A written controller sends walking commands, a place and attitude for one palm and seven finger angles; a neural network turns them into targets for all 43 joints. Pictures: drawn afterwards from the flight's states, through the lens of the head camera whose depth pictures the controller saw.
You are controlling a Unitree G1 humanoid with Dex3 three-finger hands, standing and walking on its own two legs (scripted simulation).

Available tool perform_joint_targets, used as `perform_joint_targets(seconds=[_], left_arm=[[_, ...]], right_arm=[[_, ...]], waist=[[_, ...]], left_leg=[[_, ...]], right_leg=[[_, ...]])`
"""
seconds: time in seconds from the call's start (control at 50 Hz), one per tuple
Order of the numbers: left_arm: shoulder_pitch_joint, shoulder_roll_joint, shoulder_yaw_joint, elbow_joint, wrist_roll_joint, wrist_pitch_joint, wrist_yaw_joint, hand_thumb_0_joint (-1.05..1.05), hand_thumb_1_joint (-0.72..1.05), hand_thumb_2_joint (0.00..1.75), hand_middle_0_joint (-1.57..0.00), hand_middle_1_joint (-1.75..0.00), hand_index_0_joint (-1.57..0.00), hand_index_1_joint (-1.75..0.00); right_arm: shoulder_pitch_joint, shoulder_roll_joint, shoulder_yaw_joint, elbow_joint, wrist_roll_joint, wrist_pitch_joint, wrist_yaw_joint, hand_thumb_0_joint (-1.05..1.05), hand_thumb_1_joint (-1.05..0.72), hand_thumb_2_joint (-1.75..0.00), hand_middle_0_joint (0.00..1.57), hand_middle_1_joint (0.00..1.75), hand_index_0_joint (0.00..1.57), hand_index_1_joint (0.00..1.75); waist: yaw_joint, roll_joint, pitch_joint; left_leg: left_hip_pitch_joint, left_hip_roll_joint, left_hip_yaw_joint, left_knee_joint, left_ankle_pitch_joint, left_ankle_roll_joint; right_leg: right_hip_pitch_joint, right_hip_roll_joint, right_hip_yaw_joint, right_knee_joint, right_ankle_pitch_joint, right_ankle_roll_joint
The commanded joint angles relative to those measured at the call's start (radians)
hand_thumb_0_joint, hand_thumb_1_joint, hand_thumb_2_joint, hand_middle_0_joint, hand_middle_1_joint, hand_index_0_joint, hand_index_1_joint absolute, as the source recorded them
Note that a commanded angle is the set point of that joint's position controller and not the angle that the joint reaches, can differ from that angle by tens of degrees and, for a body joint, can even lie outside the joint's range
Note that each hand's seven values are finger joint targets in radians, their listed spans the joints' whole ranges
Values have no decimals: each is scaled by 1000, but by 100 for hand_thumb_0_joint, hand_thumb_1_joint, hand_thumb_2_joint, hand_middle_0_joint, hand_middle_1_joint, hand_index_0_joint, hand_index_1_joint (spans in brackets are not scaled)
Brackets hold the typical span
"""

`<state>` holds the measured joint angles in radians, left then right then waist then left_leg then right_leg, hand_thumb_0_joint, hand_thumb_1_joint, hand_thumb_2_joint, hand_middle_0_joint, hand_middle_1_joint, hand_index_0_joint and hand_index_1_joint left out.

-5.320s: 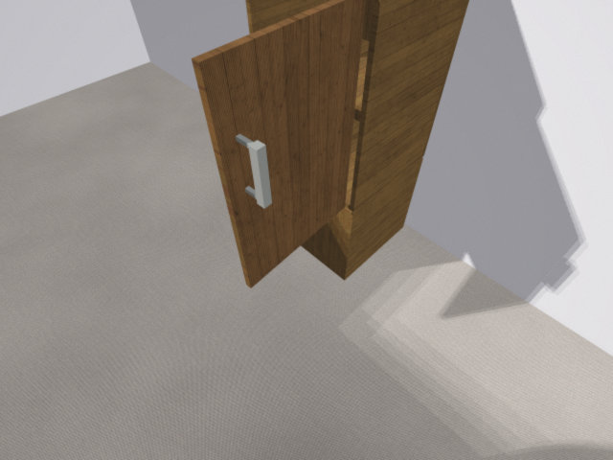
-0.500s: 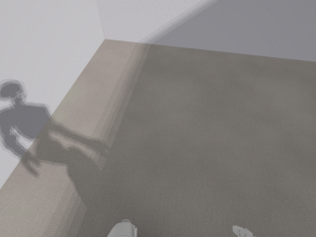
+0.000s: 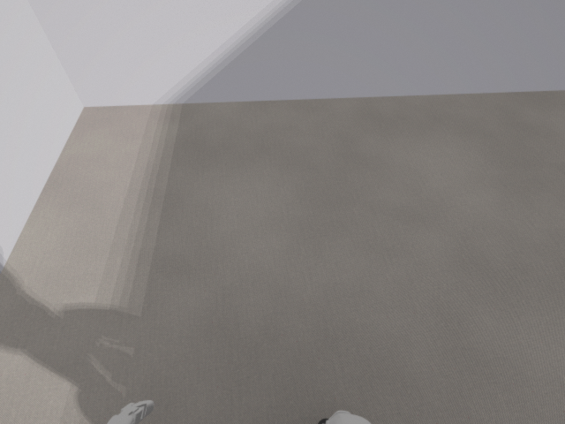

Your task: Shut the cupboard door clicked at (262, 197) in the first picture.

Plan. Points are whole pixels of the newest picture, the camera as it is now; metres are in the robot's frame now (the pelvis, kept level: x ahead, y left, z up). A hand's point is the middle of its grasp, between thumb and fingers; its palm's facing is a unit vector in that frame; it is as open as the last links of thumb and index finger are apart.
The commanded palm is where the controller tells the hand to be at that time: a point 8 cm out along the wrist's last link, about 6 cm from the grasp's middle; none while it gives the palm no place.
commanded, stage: walk to a spot facing it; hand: left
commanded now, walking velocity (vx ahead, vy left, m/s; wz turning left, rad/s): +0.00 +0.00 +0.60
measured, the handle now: out of the picture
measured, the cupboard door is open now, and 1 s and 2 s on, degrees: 93 93 93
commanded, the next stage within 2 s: none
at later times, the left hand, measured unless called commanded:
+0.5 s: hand out of the picture +0.13 +0.22 -0.17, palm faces +0.32 -0.92 -0.21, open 7.3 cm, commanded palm none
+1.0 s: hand out of the picture +0.06 +0.13 -0.15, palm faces +0.59 -0.77 -0.24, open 7.3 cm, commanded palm none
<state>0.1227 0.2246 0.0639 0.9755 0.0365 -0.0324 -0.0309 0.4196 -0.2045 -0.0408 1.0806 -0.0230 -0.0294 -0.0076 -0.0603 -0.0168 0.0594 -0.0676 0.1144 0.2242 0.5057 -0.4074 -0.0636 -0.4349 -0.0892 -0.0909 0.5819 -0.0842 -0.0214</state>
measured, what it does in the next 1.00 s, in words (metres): walks ahead, turning left: left foot, then right foot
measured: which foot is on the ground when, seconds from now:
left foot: down 0.00-0.00, up 0.02-0.30, down 0.32-0.68, up 0.70-1.00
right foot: down 0.00-0.32, up 0.34-0.66, down 0.68-1.00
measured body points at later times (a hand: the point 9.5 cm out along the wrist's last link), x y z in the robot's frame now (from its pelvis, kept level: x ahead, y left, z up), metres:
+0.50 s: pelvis +0.10 +0.00 +0.01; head +0.13 +0.03 +0.45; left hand +0.12 +0.27 -0.15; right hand +0.22 -0.22 -0.13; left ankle +0.09 +0.11 -0.73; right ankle +0.09 -0.14 -0.65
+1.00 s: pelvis +0.14 -0.06 +0.01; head +0.19 -0.02 +0.46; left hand +0.03 +0.17 -0.13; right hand +0.38 -0.21 -0.13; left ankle +0.05 +0.04 -0.69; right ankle +0.17 -0.15 -0.73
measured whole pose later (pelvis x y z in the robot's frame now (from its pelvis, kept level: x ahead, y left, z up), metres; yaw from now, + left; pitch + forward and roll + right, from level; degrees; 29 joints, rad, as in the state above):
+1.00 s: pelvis +0.14 -0.06 +0.01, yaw +37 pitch +2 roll +2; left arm 0.23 0.18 0.03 0.92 0.03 0.00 0.02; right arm 0.10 -0.26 -0.07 0.92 -0.01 0.09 0.03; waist 0.01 -0.02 0.11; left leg -0.40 0.04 0.09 0.81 -0.43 -0.07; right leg -0.23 -0.13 -0.25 0.52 -0.31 -0.01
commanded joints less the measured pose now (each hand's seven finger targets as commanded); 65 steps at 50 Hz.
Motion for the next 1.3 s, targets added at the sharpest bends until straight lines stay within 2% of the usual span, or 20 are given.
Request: perform_joint_targets(seconds=[0.0, 0.02, 0.06, 0.12, 0.24, 0.26, 0.3, 0.34, 0.46, 0.62, 0.66, 0.7, 0.78, 0.94, 1.02, 1.04, 1.06, 1.08, 1.16, 1.28], left_arm=[[342, 230, 31, 63, -21, -29, 35, 0, 90, 90, -20, -30, -20, -30], [247, 207, 18, 43, -20, -18, 42, 0, 90, 90, -20, -30, -20, -30], [122, 142, 16, 6, -18, -8, 56, 0, 90, 90, -20, -30, -20, -30], [22, 105, 4, -28, -16, -4, 60, 0, 90, 90, -20, -30, -20, -30], [0, 106, 23, -42, -21, 18, 55, 0, 90, 90, -20, -30, -20, -30], [4, 90, 22, -47, -23, 27, 54, 0, 90, 90, -20, -30, -20, -30], [-24, 9, 12, -115, -30, 48, 51, 0, 90, 90, -20, -30, -20, -30], [-76, 19, 19, -132, -14, 50, 44, 0, 90, 90, -20, -30, -20, -30], [-19, 31, 14, -97, -25, 47, 43, 0, 90, 90, -20, -30, -20, -30], [124, 83, 21, -91, -29, 42, 50, 0, 90, 90, -20, -30, -20, -30], [178, 258, 52, -101, -2, 27, 64, 0, 90, 90, -20, -30, -20, -30], [76, 207, 25, -134, -10, 27, 65, 0, 90, 90, -20, -30, -20, -30], [37, 122, 3, -149, -18, 19, 64, 0, 90, 90, -20, -30, -20, -30], [179, 192, 30, -99, -8, 16, 64, 0, 90, 90, -20, -30, -20, -30], [124, 198, 41, -105, -20, 23, 54, 0, 90, 90, -20, -30, -20, -30], [113, 167, 38, -121, -26, 28, 49, 0, 90, 90, -20, -30, -20, -30], [63, 97, 12, -165, -31, 32, 43, 0, 90, 90, -20, -30, -20, -30], [-2, 116, 11, -192, -21, 49, 50, 0, 90, 90, -20, -30, -20, -30], [21, 112, 21, -139, -17, 62, 42, 0, 90, 90, -20, -30, -20, -30], [9, 89, 14, -148, -23, 65, 42, 0, 90, 90, -20, -30, -20, -30]], right_arm=[[8, -60, -1, -66, 28, 2, -8, 0, -90, -90, 20, 30, 20, 30], [-28, -36, 0, -68, 24, 8, -6, 0, -90, -90, 20, 30, 20, 30], [-57, -46, -8, -64, 21, 25, -8, 0, -90, -90, 20, 30, 20, 30], [-11, -7, -2, -52, 15, 51, 3, 0, -90, -90, 20, 30, 20, 30], [-7, -6, -10, -81, 1, 56, 20, 0, -90, -90, 20, 30, 20, 30], [23, -42, -21, -86, -1, 52, 22, 0, -90, -90, 20, 30, 20, 30], [68, -212, -61, -113, -17, 39, 0, 0, -90, -90, 20, 30, 20, 30], [-5, -200, -64, -137, -12, 33, -13, 0, -90, -90, 20, 30, 20, 30], [-102, -175, -55, -167, -2, 19, -25, 0, -90, -90, 20, 30, 20, 30], [-264, -210, -80, -228, 4, 63, -1, 0, -90, -90, 20, 30, 20, 30], [-299, -101, -64, -282, 15, 68, 14, 0, -90, -90, 20, 30, 20, 30], [-274, -143, -71, -261, 5, 81, 30, 0, -90, -90, 20, 30, 20, 30], [-273, -118, -63, -223, 5, 96, 38, 0, -90, -90, 20, 30, 20, 30], [-378, -83, -30, -255, 15, 79, 39, 0, -90, -90, 20, 30, 20, 30], [-268, -130, -42, -235, 11, 66, 35, 0, -90, -90, 20, 30, 20, 30], [-200, -205, -61, -218, 4, 58, 30, 0, -90, -90, 20, 30, 20, 30], [-133, -309, -89, -212, 0, 57, 23, 0, -90, -90, 20, 30, 20, 30], [-91, -324, -89, -187, 3, 65, 13, 0, -90, -90, 20, 30, 20, 30], [-257, -232, -65, -227, 3, 50, -9, 0, -90, -90, 20, 30, 20, 30], [-259, -240, -73, -223, -5, 55, -2, 0, -90, -90, 20, 30, 20, 30]], waist=[[165, -224, -285], [140, -127, -153], [96, -235, -115], [31, -155, -111], [10, -65, -77], [-5, 39, -91], [-46, 428, -95], [-9, 216, -101], [28, 132, -171], [92, 133, -121], [130, -366, -91], [69, -196, -43], [32, -204, -47], [112, -182, -126], [39, -131, -153], [-1, 44, -201], [-45, 331, -207], [-57, 239, -199], [32, 202, -116], [38, 161, -92]], left_leg=[[-410, -33, -142, 568, -312, 33], [-443, -14, -167, 612, -265, 33], [-479, 29, -196, 674, -144, 17], [-366, 25, -165, 544, -59, 6], [-211, -40, -56, 130, 177, 9], [-140, -20, -122, 26, 241, 21], [-128, 334, -680, -211, 532, 242], [-169, 278, -630, -222, 369, 256], [-9, 156, -403, -91, 795, 211], [-315, 65, -444, -26, 387, 152], [-564, -181, -204, 409, -204, 11], [-507, -103, -275, 697, -116, 30], [-527, -69, -215, 705, 23, -14], [-402, -89, -106, 259, -39, -5], [-131, -99, -99, -30, 196, 31], [55, 29, -254, -92, 410, 89], [171, 296, -601, -118, 800, 231], [123, 342, -596, -105, 854, 312], [-30, 155, -418, -120, 681, 221], [-116, 109, -430, -129, 534, 211]], right_leg=[[572, -423, 360, -227, 329, -198], [437, -397, 303, -268, 190, -192], [360, -353, 184, -254, 328, -149], [207, -304, 3, -256, 269, -109], [128, -251, -109, -114, -74, -36], [75, -219, -121, -12, -195, -5], [-151, -5, -59, 433, -616, 93], [-190, -16, 58, 613, -447, 74], [-162, 10, 83, 491, -333, 112], [292, 65, 33, -105, -147, 88], [365, -378, 481, -367, -88, -67], [156, -346, 341, -349, -165, -123], [252, -205, 83, -266, 157, -57], [461, -283, 11, -130, 496, -96], [310, -261, -78, 36, 368, -12], [131, -203, -116, 206, 140, 45], [-147, -53, -103, 436, -532, 117], [-182, -44, 30, 544, -583, 103], [-155, -33, 96, 585, -347, 108], [-12, 25, 59, 318, -354, 107]])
